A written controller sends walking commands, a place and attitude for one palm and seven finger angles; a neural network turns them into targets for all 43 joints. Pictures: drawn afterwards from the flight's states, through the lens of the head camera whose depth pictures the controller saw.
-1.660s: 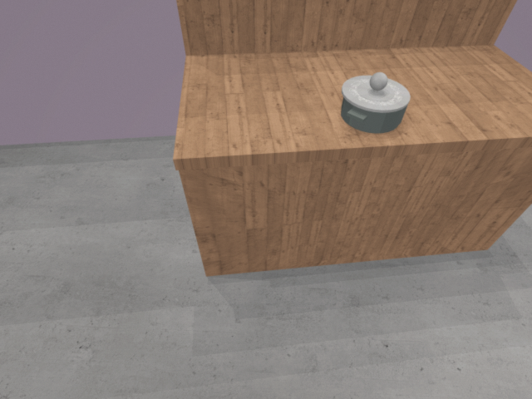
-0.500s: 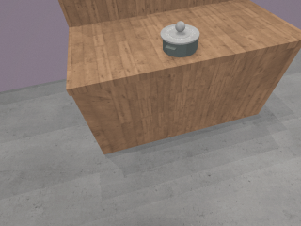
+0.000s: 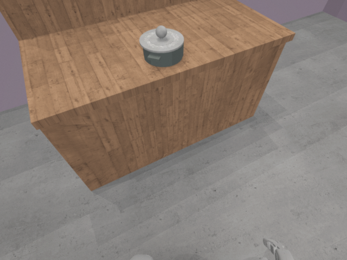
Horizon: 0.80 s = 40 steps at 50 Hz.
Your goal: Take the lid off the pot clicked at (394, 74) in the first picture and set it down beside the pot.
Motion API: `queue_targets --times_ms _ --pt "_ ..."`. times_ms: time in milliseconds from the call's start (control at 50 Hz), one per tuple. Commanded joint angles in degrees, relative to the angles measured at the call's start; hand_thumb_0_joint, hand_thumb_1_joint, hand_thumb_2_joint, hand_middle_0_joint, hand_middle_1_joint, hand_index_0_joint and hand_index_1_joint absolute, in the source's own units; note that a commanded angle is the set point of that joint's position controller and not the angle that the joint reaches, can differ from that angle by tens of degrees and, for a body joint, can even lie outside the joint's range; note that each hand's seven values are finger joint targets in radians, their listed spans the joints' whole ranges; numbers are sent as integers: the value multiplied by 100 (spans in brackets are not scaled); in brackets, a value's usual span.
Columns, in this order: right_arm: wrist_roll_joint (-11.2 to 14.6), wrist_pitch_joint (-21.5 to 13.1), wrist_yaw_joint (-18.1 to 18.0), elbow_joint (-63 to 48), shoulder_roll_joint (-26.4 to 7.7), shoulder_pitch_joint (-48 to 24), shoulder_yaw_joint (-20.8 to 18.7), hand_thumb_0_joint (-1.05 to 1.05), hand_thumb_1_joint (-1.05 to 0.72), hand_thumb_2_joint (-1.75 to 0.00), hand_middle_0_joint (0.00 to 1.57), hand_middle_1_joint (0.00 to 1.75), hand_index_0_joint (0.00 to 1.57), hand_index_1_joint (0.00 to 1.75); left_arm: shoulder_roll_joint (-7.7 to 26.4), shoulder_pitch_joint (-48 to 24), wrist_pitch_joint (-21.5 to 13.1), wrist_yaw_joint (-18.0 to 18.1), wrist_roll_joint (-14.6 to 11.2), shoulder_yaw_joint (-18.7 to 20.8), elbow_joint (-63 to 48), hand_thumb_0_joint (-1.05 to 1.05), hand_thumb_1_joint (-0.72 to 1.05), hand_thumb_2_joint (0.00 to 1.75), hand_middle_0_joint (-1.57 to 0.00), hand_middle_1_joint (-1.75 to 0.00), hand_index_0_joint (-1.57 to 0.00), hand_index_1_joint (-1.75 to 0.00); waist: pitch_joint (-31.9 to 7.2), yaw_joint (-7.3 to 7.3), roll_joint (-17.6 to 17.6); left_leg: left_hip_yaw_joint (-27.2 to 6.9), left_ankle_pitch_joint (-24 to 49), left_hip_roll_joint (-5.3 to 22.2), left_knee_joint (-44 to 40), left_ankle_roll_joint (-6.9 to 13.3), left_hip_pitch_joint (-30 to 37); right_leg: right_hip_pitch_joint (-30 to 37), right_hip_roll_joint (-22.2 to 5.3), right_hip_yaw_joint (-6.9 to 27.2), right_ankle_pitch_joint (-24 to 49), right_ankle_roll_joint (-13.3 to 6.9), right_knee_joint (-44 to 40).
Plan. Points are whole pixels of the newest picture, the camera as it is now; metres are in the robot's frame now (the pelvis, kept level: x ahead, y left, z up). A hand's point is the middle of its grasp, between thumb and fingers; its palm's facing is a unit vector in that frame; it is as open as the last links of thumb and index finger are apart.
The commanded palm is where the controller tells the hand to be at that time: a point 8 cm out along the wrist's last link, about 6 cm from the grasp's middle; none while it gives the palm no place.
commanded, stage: walk to a spot facing it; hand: left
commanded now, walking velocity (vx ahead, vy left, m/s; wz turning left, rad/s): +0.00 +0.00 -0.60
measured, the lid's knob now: (161, 31) +0.95 +0.17 +0.03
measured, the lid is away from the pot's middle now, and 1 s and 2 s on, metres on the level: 0.00 0.00 0.00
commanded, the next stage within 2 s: turn to face it in 1.92 s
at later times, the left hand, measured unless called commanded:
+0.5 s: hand (107, 257) +0.14 +0.20 -0.17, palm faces -0.32 -0.93 -0.20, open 7.4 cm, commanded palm none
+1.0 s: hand (132, 245) +0.17 +0.14 -0.17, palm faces -0.46 -0.86 -0.21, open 7.4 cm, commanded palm none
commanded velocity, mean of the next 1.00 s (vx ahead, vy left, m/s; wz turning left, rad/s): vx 0.17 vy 0.00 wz -0.57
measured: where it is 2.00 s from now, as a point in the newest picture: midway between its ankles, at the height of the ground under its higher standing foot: (241, 225)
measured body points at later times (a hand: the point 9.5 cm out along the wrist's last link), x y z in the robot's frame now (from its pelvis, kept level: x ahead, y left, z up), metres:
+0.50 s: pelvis -0.01 +0.03 +0.00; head +0.02 +0.04 +0.44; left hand +0.15 +0.25 -0.15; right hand -0.08 -0.21 -0.14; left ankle +0.00 +0.15 -0.74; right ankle -0.05 -0.11 -0.70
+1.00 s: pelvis +0.09 -0.03 +0.00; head +0.10 -0.04 +0.45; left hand +0.20 +0.19 -0.15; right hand +0.04 -0.30 -0.14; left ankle +0.23 +0.04 -0.71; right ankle -0.05 -0.09 -0.74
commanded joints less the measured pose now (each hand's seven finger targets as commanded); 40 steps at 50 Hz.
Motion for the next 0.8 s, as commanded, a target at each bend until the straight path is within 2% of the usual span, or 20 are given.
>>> queue_targets --times_ms 0,20,40,60,80,100,120,140,160,200,320,460,520,540,560,580,600,620,680,780 --pt "65 -219 -48 -538 -491 379 -139 0 -90 -90 20 30 20 30 1300 -146 -69 80 26 326 -483 0 90 90 -20 -30 -20 -30 -760 -293 -945 -46 191 -134 -1228 148 602 504 -1460 1714 2222 -573 -123" --pt "73 -240 -62 -480 -516 678 -144 0 -90 -90 20 30 20 30 1302 -275 -49 76 6 323 -522 0 90 90 -20 -30 -20 -30 -792 -437 -903 21 662 -143 -1841 166 1255 67 -1313 1584 1841 -368 56" --pt "61 -287 -94 -399 -667 1059 -156 0 -90 -90 20 30 20 30 1140 -356 -42 71 -18 301 -593 0 90 90 -20 -30 -20 -30 -938 -606 -576 -241 1025 226 -2477 268 2216 -581 -939 1272 1062 -134 493" --pt "-3 -327 -105 -460 -1182 1039 -236 0 -90 -90 20 30 20 30 818 -196 -22 7 -65 253 -675 0 90 90 -20 -30 -20 -30 -928 -561 862 -1612 885 1541 -3147 631 2855 -1679 -122 378 -882 223 1375" --pt "-26 -285 -83 -572 -1431 954 -280 0 -90 -90 20 30 20 30 834 -249 -39 -32 15 259 -708 0 90 90 -20 -30 -20 -30 -508 -476 1415 -2439 1379 2550 -3276 1097 2355 -2216 -101 -602 -2364 532 2681" --pt "-82 -265 -71 -659 -1259 828 -200 0 -90 -90 20 30 20 30 969 -256 -40 -61 93 296 -679 0 90 90 -20 -30 -20 -30 -230 -420 945 -2272 1652 2576 -3204 1360 1700 -2143 -449 -669 -2174 609 3585" --pt "-97 -288 -77 -704 -1024 580 -100 0 -90 -90 20 30 20 30 983 -73 -20 -86 103 324 -594 0 90 90 -20 -30 -20 -30 -158 -233 807 -2014 1772 2364 -3237 1407 1311 -2053 -550 -643 -1870 662 4025" --pt "-111 -307 -78 -672 -819 454 -43 0 -90 -90 20 30 20 30 1007 -43 4 -122 120 334 -414 0 90 90 -20 -30 -20 -30 -102 -148 762 -1273 2213 1864 -3081 1200 1243 -1955 -592 -720 -1495 667 4315" --pt "-100 -322 -70 -695 -778 423 -20 0 -90 -90 20 30 20 30 905 -2 41 -164 90 289 -372 0 90 90 -20 -30 -20 -30 -117 -118 839 -645 2576 1563 -3005 1076 1216 -1921 -635 -853 -1198 685 4568" --pt "-85 -348 -73 -602 -755 628 2 0 -90 -90 20 30 20 30 795 -45 86 -218 51 232 -370 0 90 90 -20 -30 -20 -30 -231 -171 940 -99 2803 1296 -2930 988 1393 -1928 -672 -1041 -933 744 4736" --pt "-69 -353 -73 -321 -833 1362 -77 0 -90 -90 20 30 20 30 690 -657 167 -248 12 146 -522 0 90 90 -20 -30 -20 -30 -11 -461 914 68 3000 1625 -2920 1255 1888 -2092 -1008 -1316 -981 838 3711" --pt "-127 -325 -8 -63 -1097 1642 -256 0 -90 -90 20 30 20 30 497 -1041 81 -262 -7 62 -641 0 90 90 -20 -30 -20 -30 -282 -663 1173 564 3368 1976 -2409 1250 1834 -968 -1020 -1799 -1446 568 1905" --pt "-114 -315 43 -1 -1069 1672 -266 0 -90 -90 20 30 20 30 621 -629 -6 -283 18 104 -523 0 90 90 -20 -30 -20 -30 -606 -425 807 892 1424 1885 -1823 850 1254 326 -844 -2015 -925 369 596" --pt "-96 -300 78 -5 -935 1672 -219 0 -90 -90 20 30 20 30 854 -193 -72 -257 42 175 -375 0 90 90 -20 -30 -20 -30 -753 -182 181 1278 498 1635 -896 500 418 1443 -1045 -1735 -782 162 -54" --pt "-41 -273 137 -213 -423 1590 -89 0 -90 -90 20 30 20 30 1621 360 -163 -160 80 323 -236 0 90 90 -20 -30 -20 -30 -858 109 -1900 1771 -1488 831 884 105 -1364 2486 -2653 739 -1680 -455 -966" --pt "-125 -244 134 -493 -593 888 -76 0 -90 -90 20 30 20 30 1875 753 -112 -64 -54 377 -182 0 90 90 -20 -30 -20 -30 -510 385 -1876 902 -1629 567 1843 102 -2094 1985 -3166 1846 -1784 -901 -1342" --pt "-120 -264 157 -485 -730 837 -140 0 -90 -90 20 30 20 30 1667 536 -135 -24 -68 359 -229 0 90 90 -20 -30 -20 -30 -249 186 -1288 420 -883 753 2085 186 -2255 1743 -2982 1366 -2559 -966 -1479" --pt "-112 -275 204 -420 -711 717 -161 0 -90 -90 20 30 20 30 1456 250 -167 -1 -65 334 -252 0 90 90 -20 -30 -20 -30 -152 107 -1182 474 -432 822 2148 203 -2083 1377 -2655 1216 -2813 -869 -1483" --pt "-173 -296 252 -216 -625 895 -195 0 -90 -90 20 30 20 30 1020 -176 -336 -24 -45 179 -342 0 90 90 -20 -30 -20 -30 306 -304 -665 472 424 865 1743 2 -1531 505 -2181 270 -1293 -750 -1338" --pt "-149 -327 300 -279 -469 825 -205 0 -90 -90 20 30 20 30 1048 253 -471 -66 -27 173 -184 0 90 90 -20 -30 -20 -30 234 -281 -800 562 980 696 1154 -102 -1442 526 -1910 170 -935 -767 -1360"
